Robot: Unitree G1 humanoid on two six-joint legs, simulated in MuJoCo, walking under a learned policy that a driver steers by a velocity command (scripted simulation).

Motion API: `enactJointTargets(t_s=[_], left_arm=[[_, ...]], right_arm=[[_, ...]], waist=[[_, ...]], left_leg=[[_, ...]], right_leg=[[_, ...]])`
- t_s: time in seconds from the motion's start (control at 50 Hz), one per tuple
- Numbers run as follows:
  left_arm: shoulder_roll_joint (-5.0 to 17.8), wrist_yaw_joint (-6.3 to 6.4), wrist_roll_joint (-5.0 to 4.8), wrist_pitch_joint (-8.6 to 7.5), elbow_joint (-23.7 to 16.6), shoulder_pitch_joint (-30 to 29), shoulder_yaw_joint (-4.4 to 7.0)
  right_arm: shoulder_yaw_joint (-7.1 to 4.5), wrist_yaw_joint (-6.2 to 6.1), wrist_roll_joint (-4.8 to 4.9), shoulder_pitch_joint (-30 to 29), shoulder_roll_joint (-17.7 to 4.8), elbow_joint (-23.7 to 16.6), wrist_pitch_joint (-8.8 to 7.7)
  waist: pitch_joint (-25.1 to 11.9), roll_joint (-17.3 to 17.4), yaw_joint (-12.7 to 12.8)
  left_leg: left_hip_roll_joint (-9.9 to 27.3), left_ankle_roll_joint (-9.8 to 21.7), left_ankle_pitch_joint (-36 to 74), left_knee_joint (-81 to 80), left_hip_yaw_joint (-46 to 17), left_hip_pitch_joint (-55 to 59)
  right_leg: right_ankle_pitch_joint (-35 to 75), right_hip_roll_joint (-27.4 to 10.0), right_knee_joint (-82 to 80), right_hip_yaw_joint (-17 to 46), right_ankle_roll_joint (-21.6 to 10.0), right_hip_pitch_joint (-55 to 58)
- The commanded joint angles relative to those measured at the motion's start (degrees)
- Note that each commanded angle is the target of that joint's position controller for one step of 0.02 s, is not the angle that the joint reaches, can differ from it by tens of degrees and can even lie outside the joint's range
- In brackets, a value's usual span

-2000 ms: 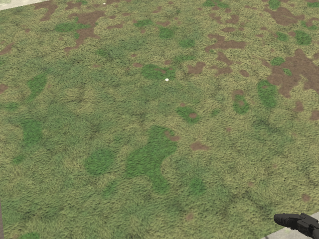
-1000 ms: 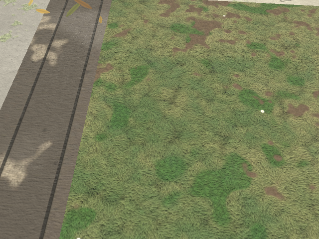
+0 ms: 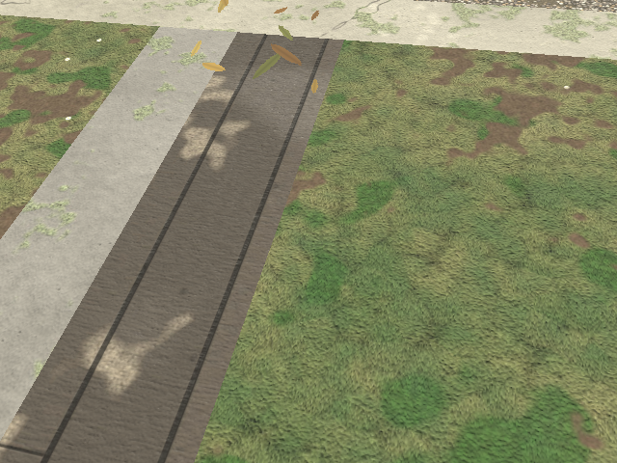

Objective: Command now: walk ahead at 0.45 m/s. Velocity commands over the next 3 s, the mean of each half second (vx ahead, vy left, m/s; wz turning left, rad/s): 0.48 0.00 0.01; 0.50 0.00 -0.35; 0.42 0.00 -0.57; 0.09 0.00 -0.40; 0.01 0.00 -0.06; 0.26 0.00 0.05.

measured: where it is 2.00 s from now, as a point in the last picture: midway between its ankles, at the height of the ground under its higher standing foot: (404, 301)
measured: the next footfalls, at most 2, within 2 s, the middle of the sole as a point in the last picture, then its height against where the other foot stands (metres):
left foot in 0.26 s outside the picture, level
right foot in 0.80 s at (406, 415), level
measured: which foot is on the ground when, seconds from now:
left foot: up 0.00-0.24, down 0.26-0.82, up 0.84-1.00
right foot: down 0.00-0.28, up 0.30-0.78, down 0.80-1.00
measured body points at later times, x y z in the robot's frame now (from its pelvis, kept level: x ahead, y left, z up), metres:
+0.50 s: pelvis +0.28 +0.06 +0.00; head +0.30 +0.06 +0.45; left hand +0.42 +0.33 -0.11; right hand +0.35 -0.22 -0.12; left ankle +0.29 +0.14 -0.75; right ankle +0.34 -0.11 -0.67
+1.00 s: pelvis +0.56 -0.03 -0.01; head +0.60 -0.05 +0.44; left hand +0.72 +0.22 -0.10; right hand +0.65 -0.33 -0.11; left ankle +0.61 +0.14 -0.67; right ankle +0.58 -0.10 -0.75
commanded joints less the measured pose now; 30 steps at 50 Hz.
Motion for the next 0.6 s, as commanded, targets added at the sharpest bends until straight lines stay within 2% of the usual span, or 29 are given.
enactJointTargets(t_s=[0.02,0.06,0.1,0.16,0.2,0.22,0.24,0.26,0.28,0.3,0.32,0.34,0.36,0.38,0.4,0.44,0.46,0.5,0.56,0.6], left_arm=[[9.7,0.81,-0.31,-0.40,-3.0,-1.4,2.19],[10.4,1.14,-0.51,-0.10,-2.1,0.3,2.28],[11.0,1.22,-0.83,0.11,-1.1,1.9,2.39],[11.5,1.25,-1.31,0.65,0.2,2.7,2.66],[12.5,1.45,-1.30,1.12,0.5,2.3,3.07],[13.4,1.60,-1.19,1.39,0.5,1.9,3.37],[13.4,1.74,-1.00,1.86,0.4,1.0,3.32],[12.4,2.01,-0.40,1.97,-0.4,0.8,2.77],[5.4,1.69,0.52,1.22,-2.4,6.7,0.73],[5.1,1.22,-0.66,-0.06,-1.2,8.1,0.19],[10.7,0.75,-2.46,-0.87,-2.8,1.3,1.83],[11.1,0.60,-2.94,-1.33,-4.4,-3.9,1.81],[10.0,0.75,-2.12,-1.39,-4.8,-6.2,1.68],[9.7,0.90,-1.27,-0.90,-4.4,-5.6,2.03],[8.7,0.84,-1.13,-0.27,-3.8,-3.8,1.89],[6.9,1.10,-0.85,0.85,-3.2,-2.5,1.54],[6.7,1.28,-0.61,1.15,-3.8,-4.0,1.49],[6.5,1.48,-0.09,1.07,-5.5,-8.7,1.37],[5.3,0.65,-0.57,0.43,-6.3,-13.8,0.85],[4.6,-0.03,-0.94,0.09,-7.4,-17.8,0.49]], right_arm=[[0.32,0.49,-0.18,-7.5,-0.9,-5.6,-1.22],[0.83,1.13,0.14,-11.7,-0.1,-6.7,-1.61],[0.96,1.85,0.50,-14.8,-0.3,-7.5,-1.87],[0.72,2.77,0.77,-17.4,-1.5,-8.8,-2.24],[0.12,2.93,0.61,-15.7,-3.1,-8.6,-2.37],[-0.52,2.63,0.43,-12.5,-4.5,-7.9,-2.24],[-1.69,2.05,0.39,-4.7,-6.5,-5.8,-2.03],[-2.69,1.20,0.26,5.1,-8.9,-3.5,-1.67],[-3.86,0.65,-1.41,12.3,-15.0,-2.3,-1.44],[-2.93,1.01,-0.76,13.6,-11.4,-1.4,-1.45],[-1.86,0.88,-0.18,9.4,-8.1,-1.4,-1.30],[-1.34,0.73,-0.03,5.5,-6.6,-1.6,-1.14],[-0.91,0.93,-0.43,2.3,-5.6,-1.5,-1.23],[-0.53,1.11,-1.04,0.2,-4.2,-1.6,-1.65],[-0.53,1.19,-1.25,-0.9,-4.0,-1.5,-1.94],[-0.72,1.31,-0.68,-0.8,-4.4,-0.2,-2.87],[-0.87,1.22,-0.60,-0.5,-5.0,0.5,-3.17],[-1.10,0.74,-0.66,1.1,-6.1,1.8,-3.23],[-1.17,0.17,-0.71,2.3,-7.1,2.8,-2.85],[-1.35,0.01,-0.60,4.6,-8.2,4.0,-2.69]], waist=[[4.8,-6.5,0.5],[5.6,-6.8,1.9],[6.7,-6.5,2.7],[7.4,-6.7,1.9],[5.2,-7.5,-0.3],[2.2,-8.7,-2.3],[-3.1,-8.6,-6.8],[-10.0,-7.8,-11.3],[-20.7,5.7,-9.4],[-27.4,12.6,-9.2],[-16.1,7.5,-9.5],[-8.4,3.5,-8.2],[-3.4,-0.5,-6.0],[-1.8,0.3,-3.8],[-1.5,1.7,-2.3],[-0.7,1.7,-1.0],[0.6,1.5,-1.0],[2.5,0.6,-2.1],[3.3,0.3,-4.2],[3.7,-0.2,-6.3]], left_leg=[[0.5,-1.4,7.6,-10.3,0.6,-7.5],[-0.6,-1.6,12.1,-17.1,1.7,-4.3],[-1.4,-1.3,14.1,-21.1,2.2,-2.2],[-2.0,0.9,12.1,-25.1,1.4,-2.0],[-3.5,2.9,8.3,-26.6,2.2,2.0],[-5.2,4.1,6.2,-26.4,3.4,7.1],[-7.0,6.0,6.7,-27.7,5.0,17.6],[-3.2,8.3,7.8,-25.7,1.5,34.5],[13.1,16.0,2.6,-24.9,-22.7,58.5],[18.9,20.3,-8.3,-36.0,-43.7,62.6],[16.4,17.0,-13.5,-38.7,-36.9,54.4],[14.1,15.0,-11.3,-40.0,-28.1,45.0],[11.5,14.0,-5.3,-42.0,-22.4,36.1],[9.2,13.3,-0.7,-43.7,-18.1,30.5],[8.1,13.6,1.2,-45.6,-16.0,26.9],[7.5,14.6,5.2,-48.0,-12.2,23.0],[7.4,14.9,6.4,-49.0,-10.6,21.8],[6.8,14.9,8.4,-50.1,-8.2,22.2],[5.0,12.4,10.2,-50.2,-1.9,24.0],[5.7,11.6,9.5,-50.4,0.2,25.9]], right_leg=[[14.2,-12.4,-9.2,9.2,-7.7,1.5],[14.9,-12.2,-9.5,7.1,-7.4,0.3],[14.4,-13.4,-9.6,6.9,-7.6,0.3],[18.6,-16.0,-7.6,7.1,-6.9,5.0],[30.5,-16.6,-3.3,6.4,-5.7,8.5],[41.3,-16.3,1.4,5.8,-5.1,9.6],[50.1,-14.4,10.8,3.9,-4.0,8.4],[45.1,-12.3,23.7,2.9,-2.2,-0.6],[14.4,-4.0,47.2,1.2,1.3,-22.3],[-17.6,1.7,58.5,8.4,2.3,-32.1],[-15.4,-2.3,61.8,9.4,1.8,-38.3],[-10.3,-5.3,59.6,7.0,1.3,-38.6],[-6.2,-7.5,55.8,5.7,1.6,-36.9],[-3.2,-9.4,52.7,5.9,1.9,-33.6],[-1.6,-10.2,51.5,6.0,2.4,-30.5],[-0.5,-10.8,48.9,5.2,3.6,-29.2],[1.2,-11.1,46.8,5.0,4.3,-30.4],[7.1,-11.5,40.6,4.8,5.4,-33.8],[18.0,-10.3,28.4,3.3,5.0,-32.9],[21.8,-8.9,23.0,2.0,4.4,-31.6]])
